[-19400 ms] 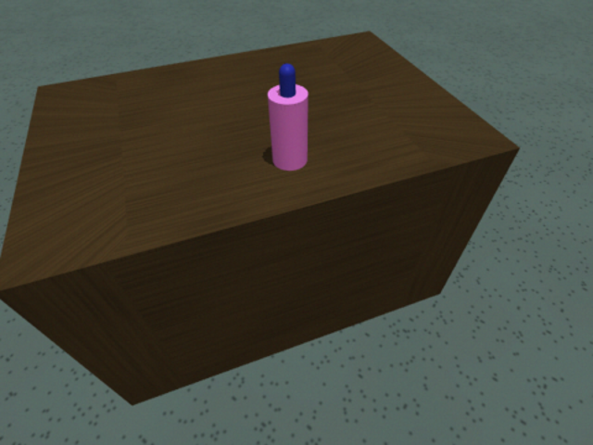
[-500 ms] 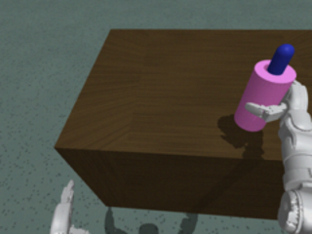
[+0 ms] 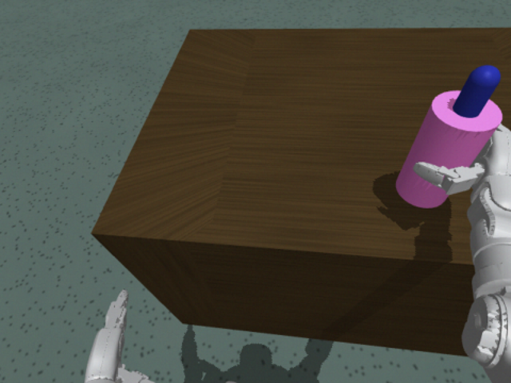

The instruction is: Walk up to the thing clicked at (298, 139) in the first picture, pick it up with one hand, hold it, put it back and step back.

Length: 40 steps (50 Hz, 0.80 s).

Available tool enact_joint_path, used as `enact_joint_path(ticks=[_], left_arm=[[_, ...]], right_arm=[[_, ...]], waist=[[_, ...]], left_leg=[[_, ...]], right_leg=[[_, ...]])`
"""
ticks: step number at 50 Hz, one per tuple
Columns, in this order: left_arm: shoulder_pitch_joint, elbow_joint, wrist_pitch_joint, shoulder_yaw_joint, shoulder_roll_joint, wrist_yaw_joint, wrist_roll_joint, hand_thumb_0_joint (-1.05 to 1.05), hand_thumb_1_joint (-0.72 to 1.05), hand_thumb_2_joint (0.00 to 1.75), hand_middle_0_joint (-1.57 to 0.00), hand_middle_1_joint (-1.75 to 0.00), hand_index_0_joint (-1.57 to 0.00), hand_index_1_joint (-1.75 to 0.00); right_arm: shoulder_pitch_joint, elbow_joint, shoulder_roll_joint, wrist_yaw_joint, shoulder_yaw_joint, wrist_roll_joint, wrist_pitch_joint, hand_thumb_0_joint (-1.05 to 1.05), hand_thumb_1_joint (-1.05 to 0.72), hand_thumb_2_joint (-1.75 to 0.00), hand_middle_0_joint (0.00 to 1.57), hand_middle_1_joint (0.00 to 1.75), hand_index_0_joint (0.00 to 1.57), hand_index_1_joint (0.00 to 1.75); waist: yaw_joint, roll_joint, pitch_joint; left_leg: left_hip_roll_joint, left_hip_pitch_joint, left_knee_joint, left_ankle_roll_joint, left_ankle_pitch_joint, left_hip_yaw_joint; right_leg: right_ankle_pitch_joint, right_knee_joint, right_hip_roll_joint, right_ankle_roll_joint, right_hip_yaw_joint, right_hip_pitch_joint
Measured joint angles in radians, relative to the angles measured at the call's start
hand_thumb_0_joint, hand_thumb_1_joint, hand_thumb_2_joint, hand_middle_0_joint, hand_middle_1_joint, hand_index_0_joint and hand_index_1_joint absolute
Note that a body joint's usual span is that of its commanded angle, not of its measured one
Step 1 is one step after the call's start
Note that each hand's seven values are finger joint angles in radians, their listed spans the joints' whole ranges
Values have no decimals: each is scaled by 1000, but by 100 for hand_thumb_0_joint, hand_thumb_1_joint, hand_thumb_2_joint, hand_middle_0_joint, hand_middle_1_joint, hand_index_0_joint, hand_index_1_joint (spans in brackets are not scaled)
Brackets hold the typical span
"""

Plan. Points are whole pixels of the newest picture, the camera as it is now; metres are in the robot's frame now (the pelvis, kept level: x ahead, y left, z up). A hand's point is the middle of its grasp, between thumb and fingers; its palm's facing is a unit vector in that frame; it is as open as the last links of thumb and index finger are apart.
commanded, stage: lower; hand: right
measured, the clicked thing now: (448, 140) +0.47 -0.22 +0.12
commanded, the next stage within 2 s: loosen in 0.52 s
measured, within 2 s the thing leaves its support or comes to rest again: rests again in 1.12 s
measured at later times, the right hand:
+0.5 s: hand (436, 172) +0.48 -0.23 +0.05, palm faces +0.22 +0.98 +0.00, open 11.5 cm
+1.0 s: hand (445, 156) +0.49 -0.24 +0.07, palm faces +0.22 +0.98 +0.02, open 13.1 cm
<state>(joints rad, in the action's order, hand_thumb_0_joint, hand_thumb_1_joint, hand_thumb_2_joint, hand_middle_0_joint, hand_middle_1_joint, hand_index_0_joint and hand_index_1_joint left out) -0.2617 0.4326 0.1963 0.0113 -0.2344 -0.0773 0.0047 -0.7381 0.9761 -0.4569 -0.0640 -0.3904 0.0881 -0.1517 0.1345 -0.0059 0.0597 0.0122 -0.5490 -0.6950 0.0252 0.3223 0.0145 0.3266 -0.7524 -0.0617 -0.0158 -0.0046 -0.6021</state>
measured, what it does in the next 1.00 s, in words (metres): stands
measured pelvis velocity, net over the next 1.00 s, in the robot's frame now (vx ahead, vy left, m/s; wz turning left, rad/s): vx -0.01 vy -0.01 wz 0.00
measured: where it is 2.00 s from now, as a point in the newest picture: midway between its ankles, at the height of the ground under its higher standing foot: outside the picture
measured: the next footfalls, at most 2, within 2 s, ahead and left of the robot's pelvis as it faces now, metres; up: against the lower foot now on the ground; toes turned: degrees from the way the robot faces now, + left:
none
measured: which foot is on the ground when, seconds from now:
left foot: down 0.00-1.00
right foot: down 0.00-1.00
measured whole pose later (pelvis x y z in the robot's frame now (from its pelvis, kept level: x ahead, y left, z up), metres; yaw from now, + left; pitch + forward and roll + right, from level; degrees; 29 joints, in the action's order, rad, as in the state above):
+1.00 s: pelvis -0.01 -0.01 -0.03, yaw +0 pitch +17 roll +3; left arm -0.33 0.22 0.14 0.00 -0.23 -0.03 0.04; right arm -0.88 1.17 -0.54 -0.09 -0.45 0.05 -0.32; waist 0.20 -0.01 0.11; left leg 0.02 -0.80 -0.90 0.03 0.39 -0.01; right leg 0.39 -0.97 -0.06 -0.01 0.03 -0.87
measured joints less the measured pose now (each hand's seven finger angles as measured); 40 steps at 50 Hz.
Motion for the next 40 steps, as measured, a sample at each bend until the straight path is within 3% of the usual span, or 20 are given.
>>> enact_joint_path(ticks=[13, 25, 35, 40], left_arm=[[-7, -52, -6, -9, 7, 24, 18, -1, -53, 5, -6, -4, -5, -4], [-18, -101, -19, -17, 0, 27, 37, -2, -53, 5, -6, -5, -5, -5], [-29, -164, -29, -18, 1, 37, 42, -2, -53, 5, -6, -5, -6, -5], [-46, -192, -33, -16, -1, 39, 42, -1, -51, 4, -6, -5, -6, -4]], right_arm=[[-12, 93, -28, -26, -37, -16, -76, -1, 61, -104, 62, 102, 68, 104], [-34, 138, -41, -11, -51, -32, -140, -1, 61, -104, 62, 102, 68, 104], [-78, 190, -71, -21, -59, -42, -162, -1, 61, -103, 64, 99, 70, 101], [-89, 184, -77, -25, -64, -42, -159, -2, 59, -92, 70, 89, 76, 90]], waist=[[31, -10, 14], [49, -13, 28], [62, -6, 37], [64, -10, 40]], left_leg=[[7, -99, -70, 0, 21, -2], [9, -177, -133, 1, 42, -11], [7, -225, -181, 1, 59, -21], [6, -242, -196, 2, 63, -21]], right_leg=[[23, -74, -6, 0, 6, -101], [45, -144, -8, 0, 18, -185], [59, -193, -5, 1, 29, -238], [62, -207, -3, 2, 30, -255]])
